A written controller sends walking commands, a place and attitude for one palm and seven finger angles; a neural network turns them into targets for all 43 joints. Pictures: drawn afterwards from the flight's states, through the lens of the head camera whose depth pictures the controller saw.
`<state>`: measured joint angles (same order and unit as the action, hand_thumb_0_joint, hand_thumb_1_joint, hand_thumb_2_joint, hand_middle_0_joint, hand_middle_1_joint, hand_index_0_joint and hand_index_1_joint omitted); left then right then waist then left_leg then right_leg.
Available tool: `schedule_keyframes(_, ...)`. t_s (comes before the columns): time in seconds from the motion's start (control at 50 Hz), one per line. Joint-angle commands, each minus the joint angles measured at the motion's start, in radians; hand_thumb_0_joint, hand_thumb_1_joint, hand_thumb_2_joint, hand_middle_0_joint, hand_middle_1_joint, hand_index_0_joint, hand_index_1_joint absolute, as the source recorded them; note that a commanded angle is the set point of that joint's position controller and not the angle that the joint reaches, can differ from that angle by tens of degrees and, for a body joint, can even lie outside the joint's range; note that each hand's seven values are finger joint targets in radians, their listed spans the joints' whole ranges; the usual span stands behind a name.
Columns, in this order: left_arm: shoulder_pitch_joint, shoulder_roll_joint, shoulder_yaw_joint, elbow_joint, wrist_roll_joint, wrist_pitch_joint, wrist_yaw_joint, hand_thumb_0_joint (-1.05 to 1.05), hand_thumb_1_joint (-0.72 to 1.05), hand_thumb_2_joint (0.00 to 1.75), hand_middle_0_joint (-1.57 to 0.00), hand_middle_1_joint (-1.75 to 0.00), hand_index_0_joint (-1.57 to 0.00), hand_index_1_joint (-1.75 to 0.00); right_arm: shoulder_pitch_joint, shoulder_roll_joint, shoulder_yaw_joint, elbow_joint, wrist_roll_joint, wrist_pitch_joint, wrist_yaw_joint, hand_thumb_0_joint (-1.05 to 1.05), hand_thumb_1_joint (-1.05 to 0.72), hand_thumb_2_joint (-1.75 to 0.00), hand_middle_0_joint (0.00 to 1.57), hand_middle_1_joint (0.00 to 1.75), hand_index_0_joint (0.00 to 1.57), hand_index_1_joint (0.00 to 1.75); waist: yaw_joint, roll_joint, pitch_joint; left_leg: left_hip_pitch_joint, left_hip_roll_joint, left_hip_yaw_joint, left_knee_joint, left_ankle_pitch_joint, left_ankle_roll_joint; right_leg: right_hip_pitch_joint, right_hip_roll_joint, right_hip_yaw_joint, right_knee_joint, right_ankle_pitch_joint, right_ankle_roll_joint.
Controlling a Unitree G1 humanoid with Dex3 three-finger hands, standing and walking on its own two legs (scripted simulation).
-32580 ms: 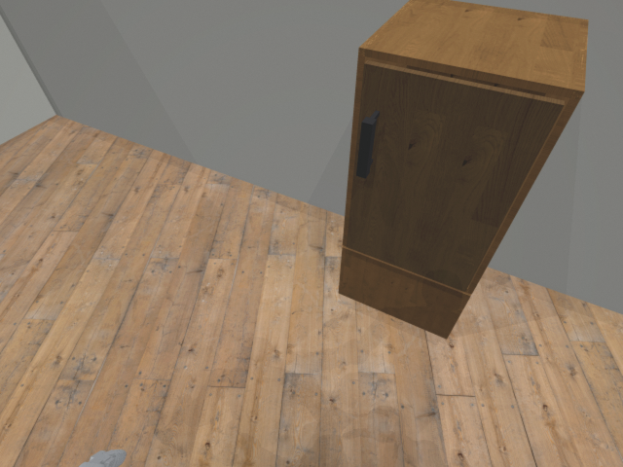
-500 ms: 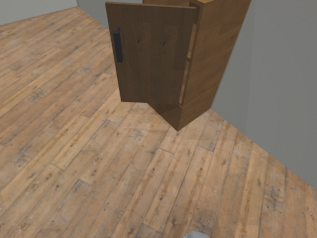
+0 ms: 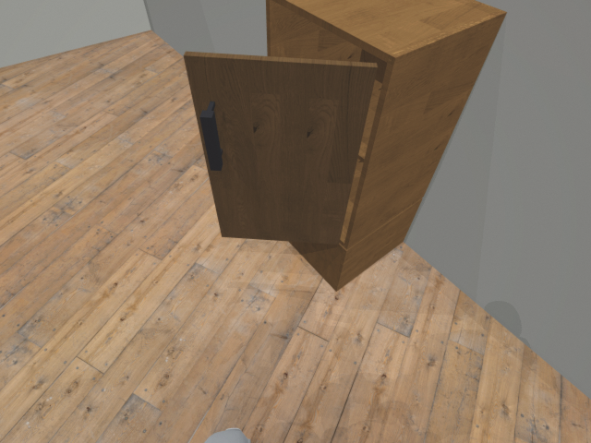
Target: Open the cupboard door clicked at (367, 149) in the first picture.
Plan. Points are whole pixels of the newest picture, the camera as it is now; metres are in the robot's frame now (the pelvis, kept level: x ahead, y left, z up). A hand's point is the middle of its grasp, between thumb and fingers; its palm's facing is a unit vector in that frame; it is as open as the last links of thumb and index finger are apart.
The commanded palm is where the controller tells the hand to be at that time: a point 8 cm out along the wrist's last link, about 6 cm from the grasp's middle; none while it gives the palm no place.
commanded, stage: take the last steps up to it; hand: left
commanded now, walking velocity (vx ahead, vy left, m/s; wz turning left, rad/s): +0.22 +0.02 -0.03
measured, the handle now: (214, 136) +0.72 +0.24 -0.04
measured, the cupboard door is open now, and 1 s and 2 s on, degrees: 48 48 48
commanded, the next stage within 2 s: come to a stop and stand still in 0.16 s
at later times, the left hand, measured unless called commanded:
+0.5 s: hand (198, 377) +0.24 +0.18 -0.17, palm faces -0.04 -0.97 -0.22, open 7.3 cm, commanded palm none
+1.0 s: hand (150, 434) +0.15 +0.24 -0.18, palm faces -0.01 -0.98 -0.19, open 7.4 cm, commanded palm none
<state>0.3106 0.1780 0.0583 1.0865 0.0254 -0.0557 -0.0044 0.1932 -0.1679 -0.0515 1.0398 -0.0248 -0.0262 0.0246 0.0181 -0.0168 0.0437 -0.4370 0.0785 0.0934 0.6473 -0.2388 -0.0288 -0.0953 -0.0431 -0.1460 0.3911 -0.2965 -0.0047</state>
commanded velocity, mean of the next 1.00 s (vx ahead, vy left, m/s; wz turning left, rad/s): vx -0.05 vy -0.02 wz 0.00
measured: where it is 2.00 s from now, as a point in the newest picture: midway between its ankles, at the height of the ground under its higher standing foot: outside the picture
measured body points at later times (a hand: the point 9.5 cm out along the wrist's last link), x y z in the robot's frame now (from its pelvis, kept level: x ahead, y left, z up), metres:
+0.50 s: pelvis +0.15 +0.00 -0.01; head +0.17 -0.01 +0.44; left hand +0.24 +0.23 -0.15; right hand +0.13 -0.22 -0.17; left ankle +0.11 +0.13 -0.74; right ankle +0.16 -0.10 -0.74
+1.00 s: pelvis +0.12 +0.05 +0.00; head +0.14 +0.07 +0.45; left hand +0.15 +0.29 -0.17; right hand +0.17 -0.19 -0.14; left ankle +0.16 +0.13 -0.74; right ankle +0.05 -0.10 -0.71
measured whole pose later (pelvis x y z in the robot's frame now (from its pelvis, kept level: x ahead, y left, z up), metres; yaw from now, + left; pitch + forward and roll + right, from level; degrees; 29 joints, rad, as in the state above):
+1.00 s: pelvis +0.12 +0.05 +0.00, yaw -2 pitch +0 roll -2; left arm 0.22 0.22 0.05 1.06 0.02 0.07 0.01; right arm 0.18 -0.15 -0.03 1.02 -0.03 0.00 -0.04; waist 0.00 -0.02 0.05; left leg -0.27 0.03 0.11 0.45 -0.19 0.06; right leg -0.26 -0.03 -0.02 0.75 -0.48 0.01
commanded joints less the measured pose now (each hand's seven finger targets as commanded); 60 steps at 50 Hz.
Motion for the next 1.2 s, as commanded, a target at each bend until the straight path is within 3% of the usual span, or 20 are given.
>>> schedule_keyframes(0.0,0.026,0.118,0.017,-0.029,-0.011,-0.008,0.000,0.00,0.90,0.90,-0.20,-0.30,-0.20,-0.30,0.113,-0.089,-0.012,-0.020,-0.005,-0.035,-0.009,0.00,-0.90,-0.90,0.20,0.30,0.20,0.30,-0.060,0.013,-0.028,0.359,-0.033,0.021,-0.193,0.058,0.031,-0.198,-0.155,0.104,0.074,0.169,-0.075)
schedule_keyframes(0.04,-0.003,0.050,-0.002,-0.093,-0.016,-0.007,-0.006,0.00,0.90,0.90,-0.20,-0.30,-0.20,-0.30,0.340,-0.256,-0.047,0.018,-0.019,-0.034,-0.037,0.00,-0.90,-0.90,0.20,0.30,0.20,0.30,-0.145,0.287,-0.129,0.592,0.344,-0.470,-0.346,0.099,0.231,-0.497,0.026,-0.013,0.589,-0.280,0.000)
schedule_keyframes(0.06,-0.049,0.062,-0.004,-0.109,-0.006,-0.007,0.002,0.00,0.90,0.90,-0.20,-0.30,-0.20,-0.30,0.325,-0.247,-0.043,0.019,-0.015,-0.027,-0.043,0.00,-0.90,-0.90,0.20,0.30,0.20,0.30,-0.140,0.197,-0.116,0.514,0.369,-0.484,-0.371,0.051,0.264,-0.528,0.000,0.080,0.749,-0.310,-0.019)
schedule_keyframes(0.18,-0.016,0.013,-0.009,-0.072,-0.005,0.028,-0.013,0.00,0.90,0.90,-0.20,-0.30,-0.20,-0.30,0.107,-0.138,-0.001,-0.028,-0.007,-0.041,-0.052,0.00,-0.90,-0.90,0.20,0.30,0.20,0.30,-0.019,0.132,-0.053,0.230,0.223,-0.143,-0.405,0.197,0.190,-0.348,-0.077,0.095,0.541,-0.099,0.008)
schedule_keyframes(0.3,0.028,0.034,-0.015,-0.044,-0.005,0.028,0.004,0.00,0.90,0.90,-0.20,-0.30,-0.20,-0.30,0.052,-0.104,0.008,-0.011,0.004,-0.018,-0.056,0.00,-0.90,-0.90,0.20,0.30,0.20,0.30,0.031,0.057,-0.037,0.141,0.106,-0.041,-0.233,0.229,0.095,-0.050,-0.026,0.074,0.075,0.196,0.023)
schedule_keyframes(0.34,0.006,0.145,-0.015,-0.038,-0.008,0.021,0.017,0.00,0.90,0.90,-0.20,-0.30,-0.20,-0.30,0.100,-0.068,0.021,-0.003,0.018,-0.003,-0.049,0.00,-0.90,-0.90,0.20,0.30,0.20,0.30,-0.008,-0.088,-0.056,0.128,-0.003,0.002,-0.193,-0.015,0.007,-0.025,-0.213,0.267,-0.003,0.525,-0.052)
schedule_keyframes(0.36,-0.035,0.174,-0.017,-0.048,-0.010,0.031,0.017,0.00,0.90,0.90,-0.20,-0.30,-0.20,-0.30,0.133,-0.060,0.020,0.012,0.020,0.008,-0.045,0.00,-0.90,-0.90,0.20,0.30,0.20,0.30,-0.030,-0.041,-0.038,0.186,-0.022,-0.011,-0.209,-0.034,0.003,-0.095,-0.244,0.251,0.012,0.527,-0.073)
schedule_keyframes(0.4,-0.068,0.162,-0.012,-0.049,-0.016,0.030,0.030,0.00,0.90,0.90,-0.20,-0.30,-0.20,-0.30,0.153,-0.074,0.013,0.037,0.018,0.028,-0.053,0.00,-0.90,-0.90,0.20,0.30,0.20,0.30,-0.031,-0.196,-0.083,0.229,-0.008,-0.005,-0.174,0.053,0.000,-0.058,-0.201,0.210,0.045,0.719,-0.076)
schedule_keyframes(0.46,-0.040,0.181,0.003,-0.052,-0.019,0.041,0.043,0.00,0.90,0.90,-0.20,-0.30,-0.20,-0.30,0.158,-0.100,0.001,0.038,0.019,0.041,-0.060,0.00,-0.90,-0.90,0.20,0.30,0.20,0.30,-0.007,-0.129,-0.146,0.193,-0.015,0.010,-0.088,0.146,-0.013,0.070,-0.229,0.202,0.126,1.057,-0.094)
schedule_keyframes(0.52,-0.028,0.206,0.020,-0.057,-0.009,0.056,0.054,0.00,0.90,0.90,-0.20,-0.30,-0.20,-0.30,0.092,-0.082,-0.006,-0.006,0.020,0.059,-0.062,0.00,-0.90,-0.90,0.20,0.30,0.20,0.30,0.034,-0.180,-0.112,0.032,-0.059,0.001,0.090,-0.291,-0.024,0.145,-0.326,0.274,0.083,1.227,-0.190)
schedule_keyframes(0.58,-0.099,0.209,0.034,-0.090,-0.005,0.064,0.054,0.00,0.90,0.90,-0.20,-0.30,-0.20,-0.30,0.086,-0.079,-0.011,-0.024,0.023,0.071,-0.061,0.00,-0.90,-0.90,0.20,0.30,0.20,0.30,0.010,-0.171,-0.129,0.047,-0.062,-0.041,0.074,-0.271,-0.027,0.129,-0.305,0.235,0.081,1.080,-0.194)
schedule_keyframes(0.64,-0.162,0.186,0.028,-0.116,-0.014,0.075,0.048,0.00,0.90,0.90,-0.20,-0.30,-0.20,-0.30,0.155,-0.077,-0.012,-0.008,0.014,0.069,-0.052,0.00,-0.90,-0.90,0.20,0.30,0.20,0.30,-0.042,-0.120,-0.118,0.263,-0.042,-0.020,-0.206,0.068,-0.015,-0.072,-0.227,0.174,0.122,0.655,-0.098)
schedule_keyframes(0.68,-0.139,0.093,0.010,-0.149,-0.023,0.094,0.037,0.00,0.90,0.90,-0.20,-0.30,-0.20,-0.30,0.119,-0.199,-0.028,-0.057,-0.005,0.056,-0.051,0.00,-0.90,-0.90,0.20,0.30,0.20,0.30,-0.027,0.243,-0.071,0.216,0.253,-0.331,-0.352,0.367,0.156,-0.242,-0.020,0.060,0.321,-0.098,0.026)
schedule_keyframes(0.7,-0.153,0.099,0.007,-0.153,-0.014,0.107,0.042,0.00,0.90,0.90,-0.20,-0.30,-0.20,-0.30,0.090,-0.199,-0.027,-0.070,-0.008,0.054,-0.056,0.00,-0.90,-0.90,0.20,0.30,0.20,0.30,-0.041,0.226,-0.051,0.134,0.290,-0.365,-0.399,0.252,0.223,-0.234,0.018,0.125,0.515,-0.288,0.017)
schedule_keyframes(0.78,-0.107,0.086,0.009,-0.115,-0.012,0.103,0.027,0.00,0.90,0.90,-0.20,-0.30,-0.20,-0.30,0.021,-0.157,-0.002,-0.082,-0.006,0.029,-0.077,0.00,-0.90,-0.90,0.20,0.30,0.20,0.30,-0.005,0.150,-0.034,0.208,0.206,-0.254,-0.361,0.279,0.206,-0.308,0.009,0.196,0.602,-0.187,0.013)
schedule_keyframes(0.98,-0.059,0.070,-0.008,-0.085,-0.009,0.098,0.011,0.00,0.90,0.90,-0.20,-0.30,-0.20,-0.30,0.081,-0.201,-0.030,-0.027,-0.004,0.032,-0.067,0.00,-0.90,-0.90,0.20,0.30,0.20,0.30,-0.048,0.135,-0.065,0.264,0.212,-0.265,-0.391,0.041,0.175,-0.173,0.014,0.114,0.242,-0.154,0.004)
schedule_keyframes(1.04,0.031,0.078,-0.009,-0.048,-0.007,0.081,0.016,0.00,0.90,0.90,-0.20,-0.30,-0.20,-0.30,0.057,-0.157,-0.025,-0.024,0.004,0.034,-0.057,0.00,-0.90,-0.90,0.20,0.30,0.20,0.30,-0.017,0.084,-0.037,0.154,0.099,-0.174,-0.370,-0.136,0.085,-0.019,0.005,0.117,-0.040,-0.008,-0.019)
schedule_keyframes(1.08,0.038,0.122,-0.012,-0.042,-0.005,0.068,0.021,0.00,0.90,0.90,-0.20,-0.30,-0.20,-0.30,0.050,-0.092,-0.009,-0.028,0.006,0.037,-0.046,0.00,-0.90,-0.90,0.20,0.30,0.20,0.30,-0.024,-0.041,0.017,0.166,-0.031,-0.065,-0.255,-0.162,0.021,-0.148,-0.131,0.277,-0.163,-0.212,-0.082)
schedule_keyframes(1.14,-0.033,0.120,-0.022,-0.042,-0.011,0.043,0.025,0.00,0.90,0.90,-0.20,-0.30,-0.20,-0.30,0.094,-0.069,0.004,0.001,-0.002,0.033,-0.033,0.00,-0.90,-0.90,0.20,0.30,0.20,0.30,-0.050,-0.200,0.057,0.249,-0.056,-0.043,-0.166,-0.043,0.029,-0.278,-0.144,0.294,-0.220,-0.299,-0.076)
schedule_keyframes(1.18,-0.022,0.104,-0.027,-0.034,-0.013,0.036,0.024,0.00,0.90,0.90,-0.20,-0.30,-0.20,-0.30,0.119,-0.071,0.007,0.024,-0.002,0.023,-0.032,0.00,-0.90,-0.90,0.20,0.30,0.20,0.30,-0.050,-0.146,0.080,0.250,-0.050,-0.048,-0.176,-0.008,0.031,-0.265,-0.135,0.277,-0.189,-0.229,-0.075)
